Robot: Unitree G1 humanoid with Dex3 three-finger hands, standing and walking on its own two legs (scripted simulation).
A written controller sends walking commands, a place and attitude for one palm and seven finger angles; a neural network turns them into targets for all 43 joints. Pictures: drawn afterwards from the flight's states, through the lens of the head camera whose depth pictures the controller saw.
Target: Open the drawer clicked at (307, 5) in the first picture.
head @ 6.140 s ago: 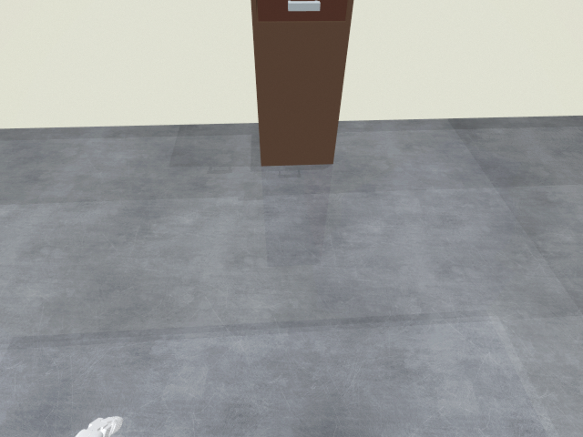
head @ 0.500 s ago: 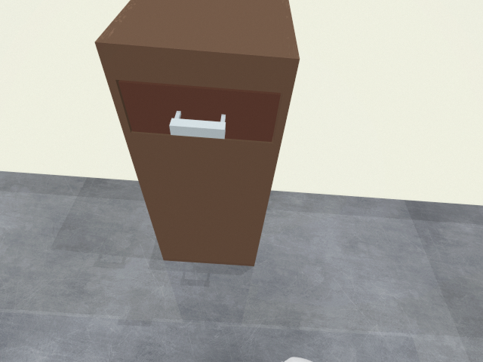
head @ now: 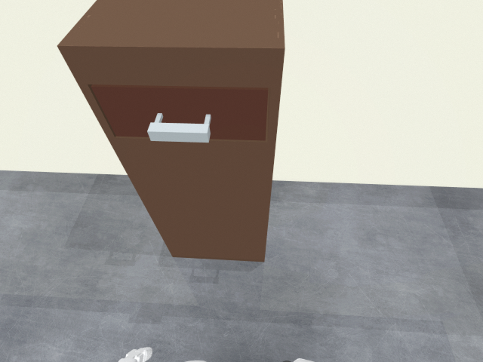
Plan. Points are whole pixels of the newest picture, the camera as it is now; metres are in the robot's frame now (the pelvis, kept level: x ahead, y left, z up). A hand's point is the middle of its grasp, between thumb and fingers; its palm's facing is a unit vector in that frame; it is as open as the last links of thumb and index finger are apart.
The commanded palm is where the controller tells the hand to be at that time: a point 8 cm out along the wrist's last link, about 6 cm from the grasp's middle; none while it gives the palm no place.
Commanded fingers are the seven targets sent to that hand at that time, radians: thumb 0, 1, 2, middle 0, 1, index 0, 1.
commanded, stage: come to a stop and stand still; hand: left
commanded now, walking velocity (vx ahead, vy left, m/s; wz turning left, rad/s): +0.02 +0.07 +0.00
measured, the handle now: (181, 125) +0.55 +0.16 +0.05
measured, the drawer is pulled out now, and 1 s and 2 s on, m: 0.00 0.00 0.00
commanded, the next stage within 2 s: look again from close up in 1.08 s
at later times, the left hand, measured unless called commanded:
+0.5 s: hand out of the picture -0.07 +0.23 -0.17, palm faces +0.01 -0.97 -0.23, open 7.4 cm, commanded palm none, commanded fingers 0.00 0.90 0.90 -0.20 -0.30 -0.20 -0.30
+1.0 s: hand out of the picture -0.10 +0.18 -0.17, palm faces +0.01 -0.99 -0.16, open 7.4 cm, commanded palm none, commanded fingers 0.00 0.90 0.90 -0.20 -0.30 -0.20 -0.30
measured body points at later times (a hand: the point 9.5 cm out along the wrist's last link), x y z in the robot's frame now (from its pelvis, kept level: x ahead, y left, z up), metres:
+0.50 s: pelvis -0.06 +0.04 +0.00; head -0.05 +0.03 +0.45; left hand -0.07 +0.28 -0.15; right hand -0.03 -0.19 -0.16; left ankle -0.05 +0.14 -0.73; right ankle -0.09 -0.07 -0.74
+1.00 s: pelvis -0.09 +0.02 +0.01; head -0.09 +0.02 +0.46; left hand -0.10 +0.23 -0.15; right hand -0.15 -0.18 -0.16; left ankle -0.05 +0.14 -0.73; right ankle -0.09 -0.07 -0.73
